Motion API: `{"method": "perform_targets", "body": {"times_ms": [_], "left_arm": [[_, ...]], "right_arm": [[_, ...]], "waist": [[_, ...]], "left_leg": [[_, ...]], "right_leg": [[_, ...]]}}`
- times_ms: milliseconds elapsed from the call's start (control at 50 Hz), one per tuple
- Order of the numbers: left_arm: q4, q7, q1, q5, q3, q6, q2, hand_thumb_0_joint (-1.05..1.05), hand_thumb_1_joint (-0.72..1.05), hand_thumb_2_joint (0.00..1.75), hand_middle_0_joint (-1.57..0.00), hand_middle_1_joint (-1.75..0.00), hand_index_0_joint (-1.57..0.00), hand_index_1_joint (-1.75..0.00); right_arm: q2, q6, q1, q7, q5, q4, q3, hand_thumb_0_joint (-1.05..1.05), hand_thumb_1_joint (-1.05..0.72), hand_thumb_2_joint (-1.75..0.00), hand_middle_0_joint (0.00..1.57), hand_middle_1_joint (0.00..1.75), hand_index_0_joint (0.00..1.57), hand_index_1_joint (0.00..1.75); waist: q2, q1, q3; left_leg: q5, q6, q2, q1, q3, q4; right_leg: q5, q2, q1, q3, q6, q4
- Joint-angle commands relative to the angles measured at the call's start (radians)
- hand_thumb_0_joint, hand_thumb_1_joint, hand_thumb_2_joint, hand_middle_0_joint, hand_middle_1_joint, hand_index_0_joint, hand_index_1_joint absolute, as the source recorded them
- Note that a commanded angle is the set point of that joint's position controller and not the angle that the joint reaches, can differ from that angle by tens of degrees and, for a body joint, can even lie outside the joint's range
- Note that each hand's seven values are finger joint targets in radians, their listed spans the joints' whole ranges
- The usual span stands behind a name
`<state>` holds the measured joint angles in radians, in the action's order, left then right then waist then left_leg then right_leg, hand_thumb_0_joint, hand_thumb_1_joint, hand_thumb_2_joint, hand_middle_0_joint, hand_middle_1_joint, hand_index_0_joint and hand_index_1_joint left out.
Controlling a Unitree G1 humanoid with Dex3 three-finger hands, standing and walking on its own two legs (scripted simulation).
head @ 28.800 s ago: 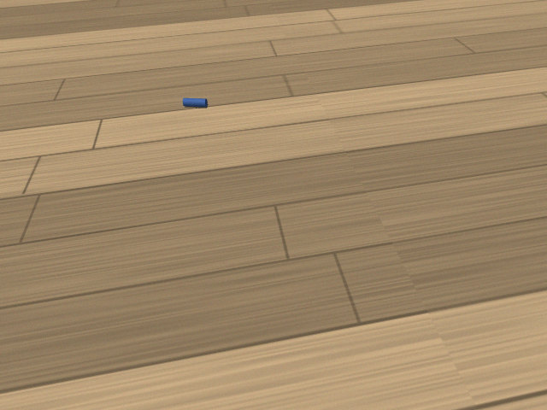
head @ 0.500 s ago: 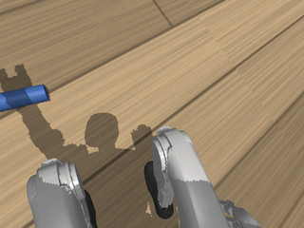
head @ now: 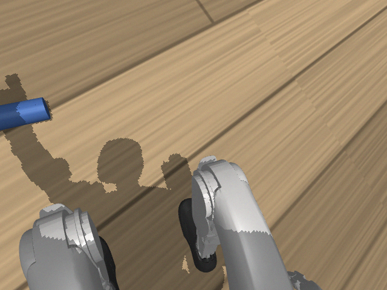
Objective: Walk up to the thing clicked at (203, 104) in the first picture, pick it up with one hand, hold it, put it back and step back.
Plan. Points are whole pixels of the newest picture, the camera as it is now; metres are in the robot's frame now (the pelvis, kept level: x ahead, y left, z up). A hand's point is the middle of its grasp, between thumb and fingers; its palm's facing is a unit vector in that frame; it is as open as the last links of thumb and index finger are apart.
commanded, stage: home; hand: left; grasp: from above
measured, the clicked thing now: (9, 115) +0.55 +0.28 -0.31
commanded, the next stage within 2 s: none
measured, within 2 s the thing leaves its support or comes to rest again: neither
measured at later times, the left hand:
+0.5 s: hand out of the picture +0.44 +0.29 -0.03, palm faces -0.32 -0.46 -0.83, open 8.9 cm
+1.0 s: hand out of the picture +0.30 +0.23 +0.17, palm faces +0.07 -0.93 -0.36, open 7.4 cm
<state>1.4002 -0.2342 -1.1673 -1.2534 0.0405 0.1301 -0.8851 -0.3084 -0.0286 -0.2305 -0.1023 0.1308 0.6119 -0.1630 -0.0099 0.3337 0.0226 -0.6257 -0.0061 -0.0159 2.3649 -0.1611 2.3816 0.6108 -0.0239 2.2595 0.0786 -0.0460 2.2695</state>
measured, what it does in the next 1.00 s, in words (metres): rises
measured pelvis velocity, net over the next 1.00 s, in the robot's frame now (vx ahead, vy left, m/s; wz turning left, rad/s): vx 0.04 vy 0.00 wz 0.14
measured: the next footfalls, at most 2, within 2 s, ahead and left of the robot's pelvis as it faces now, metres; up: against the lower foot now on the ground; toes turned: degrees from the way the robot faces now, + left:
none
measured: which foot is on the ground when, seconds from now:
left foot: down 0.00-1.00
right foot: down 0.00-1.00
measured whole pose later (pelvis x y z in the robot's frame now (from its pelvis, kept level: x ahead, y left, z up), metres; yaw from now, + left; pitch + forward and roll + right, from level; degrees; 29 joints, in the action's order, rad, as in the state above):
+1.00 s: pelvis +0.04 +0.00 +0.27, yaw +8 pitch +24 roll -4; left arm 0.30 -0.08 -0.03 -0.08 0.03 -0.32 -0.31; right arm -0.22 0.08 -0.12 0.08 -0.03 0.56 -0.03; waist 0.03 0.07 -0.18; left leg -0.58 0.01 -0.04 1.34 -0.06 1.50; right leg 0.57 -0.04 1.29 0.06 -0.03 1.44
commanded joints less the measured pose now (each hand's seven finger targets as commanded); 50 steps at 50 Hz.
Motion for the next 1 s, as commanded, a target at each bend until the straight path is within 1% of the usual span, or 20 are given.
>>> {"method": "perform_targets", "body": {"times_ms": [0, 60, 100, 140, 220, 280, 300, 380, 420, 440, 520, 580, 620, 640, 700, 720, 800, 820, 940, 980], "left_arm": [[-0.170, -0.021, -0.362, 0.017, 0.010, -0.024, -0.211, 0.00, -0.42, 0.90, -0.18, -0.91, -0.18, -0.91], [-0.179, 0.010, -0.355, 0.044, 0.001, -0.026, -0.178, 0.00, -0.18, 0.93, -0.22, -0.69, -0.20, -0.71], [-0.217, 0.022, -0.327, 0.048, 0.032, -0.026, -0.234, 0.00, -0.04, 0.90, -0.22, -0.62, -0.20, -0.64], [-0.274, 0.037, -0.286, 0.074, 0.050, -0.032, -0.215, 0.00, 0.04, 0.88, -0.21, -0.57, -0.19, -0.59], [-0.408, 0.073, -0.177, 0.170, 0.101, -0.052, -0.196, 0.00, 0.27, 0.88, -0.21, -0.49, -0.19, -0.51], [-0.534, 0.105, -0.085, 0.268, 0.119, -0.074, -0.138, 0.00, 0.48, 0.92, -0.21, -0.46, -0.20, -0.47], [-0.562, 0.115, -0.037, 0.313, 0.122, -0.084, -0.112, 0.00, 0.53, 0.92, -0.21, -0.44, -0.20, -0.45], [-0.741, 0.163, 0.107, 0.474, 0.073, -0.133, 0.039, 0.00, 0.75, 0.89, -0.20, -0.34, -0.20, -0.34], [-0.796, 0.183, 0.196, 0.553, 0.070, -0.159, 0.077, 0.00, 0.89, 0.90, -0.20, -0.30, -0.20, -0.30], [-0.814, 0.195, 0.248, 0.589, 0.047, -0.170, 0.124, 0.00, 0.89, 0.90, -0.20, -0.30, -0.20, -0.30], [-0.981, 0.207, 0.326, 0.698, 0.041, -0.205, 0.172, 0.00, 0.90, 0.90, -0.20, -0.30, -0.20, -0.30], [-1.000, 0.192, 0.438, 0.770, 0.036, -0.240, 0.229, 0.00, 0.90, 0.90, -0.20, -0.30, -0.20, -0.30], [-1.060, 0.179, 0.482, 0.814, 0.056, -0.259, 0.230, 0.00, 0.90, 0.90, -0.20, -0.30, -0.20, -0.30], [-1.057, 0.177, 0.534, 0.837, 0.037, -0.271, 0.270, 0.00, 0.90, 0.90, -0.20, -0.30, -0.20, -0.30], [-1.104, 0.166, 0.633, 0.917, 0.032, -0.305, 0.328, 0.00, 0.90, 0.90, -0.20, -0.30, -0.20, -0.30], [-1.125, 0.161, 0.657, 0.945, 0.052, -0.316, 0.320, 0.00, 0.90, 0.91, -0.20, -0.30, -0.20, -0.30], [-1.174, 0.149, 0.807, 1.049, 0.040, -0.352, 0.388, 0.00, 0.90, 0.90, -0.20, -0.30, -0.20, -0.30], [-1.222, 0.144, 0.823, 1.081, 0.054, -0.357, 0.384, 0.00, 0.90, 0.90, -0.20, -0.30, -0.20, -0.30], [-1.321, 0.127, 1.006, 1.192, 0.055, -0.412, 0.448, 0.00, 0.90, 0.90, -0.20, -0.30, -0.20, -0.30], [-1.350, 0.122, 1.063, 1.226, 0.074, -0.430, 0.466, 0.00, 0.90, 0.90, -0.20, -0.30, -0.20, -0.30]], "right_arm": [[-0.264, 0.001, -0.213, 0.008, -0.004, 0.013, 0.094, 0.00, -0.90, -0.90, 0.20, 0.30, 0.20, 0.30], [-0.270, 0.003, -0.238, 0.007, -0.009, 0.018, 0.098, 0.00, -0.89, -0.89, 0.20, 0.30, 0.20, 0.30], [-0.283, 0.001, -0.235, 0.009, -0.012, 0.014, 0.107, 0.00, -0.89, -0.90, 0.20, 0.30, 0.20, 0.30], [-0.277, -0.004, -0.242, 0.006, -0.018, -0.002, 0.124, 0.00, -0.89, -0.90, 0.20, 0.30, 0.20, 0.30], [-0.269, -0.017, -0.232, -0.002, -0.041, -0.025, 0.168, 0.00, -0.89, -0.90, 0.20, 0.30, 0.20, 0.30], [-0.244, -0.029, -0.218, -0.007, -0.064, -0.030, 0.205, 0.00, -0.90, -0.90, 0.20, 0.30, 0.20, 0.30], [-0.236, -0.031, -0.207, -0.005, -0.072, -0.030, 0.218, 0.00, -0.90, -0.90, 0.20, 0.30, 0.20, 0.30], [-0.195, -0.034, -0.158, 0.010, -0.099, -0.050, 0.241, 0.00, -0.90, -0.90, 0.20, 0.30, 0.20, 0.30], [-0.192, -0.032, -0.128, 0.021, -0.112, -0.060, 0.251, 0.00, -0.90, -0.90, 0.20, 0.30, 0.20, 0.30], [-0.182, -0.029, -0.110, 0.026, -0.116, -0.067, 0.250, 0.00, -0.90, -0.90, 0.20, 0.30, 0.20, 0.30], [-0.164, -0.013, -0.067, 0.052, -0.130, -0.085, 0.255, 0.00, -0.90, -0.90, 0.20, 0.30, 0.20, 0.30], [-0.140, 0.008, -0.030, 0.075, -0.143, -0.094, 0.243, 0.00, -0.90, -0.90, 0.20, 0.30, 0.20, 0.30], [-0.133, 0.026, -0.006, 0.094, -0.149, -0.105, 0.240, 0.00, -0.90, -0.90, 0.20, 0.30, 0.20, 0.30], [-0.128, 0.036, 0.003, 0.102, -0.152, -0.106, 0.241, 0.00, -0.90, -0.90, 0.20, 0.30, 0.20, 0.30], [-0.113, 0.066, 0.035, 0.124, -0.158, -0.113, 0.234, 0.00, -0.90, -0.90, 0.20, 0.30, 0.20, 0.30], [-0.114, 0.074, 0.043, 0.131, -0.161, -0.119, 0.232, 0.00, -0.90, -0.90, 0.20, 0.30, 0.20, 0.30], [-0.088, 0.104, 0.077, 0.153, -0.166, -0.144, 0.219, 0.00, -0.90, -0.90, 0.20, 0.30, 0.20, 0.30], [-0.086, 0.113, 0.083, 0.160, -0.165, -0.149, 0.215, 0.00, -0.90, -0.90, 0.20, 0.30, 0.20, 0.30], [-0.054, 0.152, 0.072, 0.204, -0.168, -0.160, 0.189, 0.00, -0.90, -0.90, 0.20, 0.30, 0.20, 0.30], [-0.049, 0.164, 0.063, 0.221, -0.165, -0.161, 0.182, 0.00, -0.90, -0.90, 0.20, 0.30, 0.20, 0.30]], "waist": [[0.421, 0.027, -0.745], [0.372, 0.045, -0.715], [0.414, 0.007, -0.756], [0.418, -0.018, -0.809], [0.472, -0.089, -0.918], [0.429, -0.131, -1.002], [0.403, -0.146, -0.986], [0.294, -0.151, -0.909], [0.246, -0.158, -0.855], [0.215, -0.155, -0.818], [0.214, -0.185, -0.846], [0.180, -0.190, -0.763], [0.190, -0.213, -0.767], [0.191, -0.204, -0.738], [0.171, -0.209, -0.719], [0.167, -0.222, -0.737], [0.129, -0.219, -0.646], [0.136, -0.229, -0.658], [0.114, -0.239, -0.603], [0.105, -0.243, -0.571]], "left_leg": [[0.105, -0.012, 0.009, -0.559, 0.096, -0.262], [0.122, -0.015, 0.012, -0.548, 0.091, -0.254], [0.148, -0.007, 0.017, -0.583, 0.093, -0.263], [0.179, -0.003, 0.018, -0.625, 0.096, -0.282], [0.227, 0.002, 0.021, -0.726, 0.101, -0.340], [0.222, -0.011, 0.022, -0.769, 0.115, -0.388], [0.197, -0.015, 0.022, -0.757, 0.120, -0.406], [0.071, -0.031, 0.011, -0.739, 0.096, -0.509], [0.018, -0.034, 0.009, -0.749, 0.082, -0.560], [-0.010, -0.035, 0.005, -0.745, 0.075, -0.590], [0.044, -0.027, -0.003, -0.894, 0.064, -0.671], [0.014, -0.022, -0.004, -0.943, 0.065, -0.749], [-0.006, -0.017, -0.005, -1.005, 0.059, -0.806], [0.017, -0.014, -0.004, -1.031, 0.064, -0.829], [0.067, -0.011, -0.002, -1.101, 0.066, -0.886], [0.080, -0.009, -0.002, -1.146, 0.057, -0.912], [0.040, -0.013, -0.004, -1.207, 0.068, -1.006], [0.051, -0.013, -0.004, -1.242, 0.065, -1.032], [0.154, -0.010, -0.005, -1.404, 0.079, -1.160], [0.167, -0.010, -0.006, -1.443, 0.075, -1.207]], "right_leg": [[-0.147, 0.050, -0.348, 0.096, 0.089, -0.216], [-0.161, 0.047, -0.356, 0.098, 0.087, -0.230], [-0.169, 0.044, -0.363, 0.095, 0.095, -0.229], [-0.187, 0.041, -0.394, 0.094, 0.097, -0.238], [-0.217, 0.034, -0.448, 0.077, 0.098, -0.262], [-0.223, 0.034, -0.514, 0.051, 0.089, -0.305], [-0.203, 0.033, -0.523, 0.044, 0.089, -0.325], [-0.135, 0.038, -0.562, 0.031, 0.078, -0.420], [-0.104, 0.034, -0.587, 0.023, 0.072, -0.469], [-0.084, 0.035, -0.602, 0.023, 0.069, -0.493], [-0.125, 0.027, -0.673, 0.012, 0.070, -0.561], [-0.100, 0.024, -0.731, 0.003, 0.068, -0.642], [-0.081, 0.023, -0.776, -0.005, 0.069, -0.686], [-0.094, 0.020, -0.794, -0.010, 0.069, -0.710], [-0.127, 0.015, -0.874, -0.019, 0.067, -0.773], [-0.133, 0.014, -0.901, -0.022, 0.067, -0.791], [-0.097, 0.016, -1.011, -0.038, 0.063, -0.912], [-0.106, 0.015, -1.046, -0.040, 0.063, -0.933], [-0.192, 0.020, -1.226, -0.047, 0.060, -1.082], [-0.208, 0.020, -1.292, -0.047, 0.057, -1.131]]}}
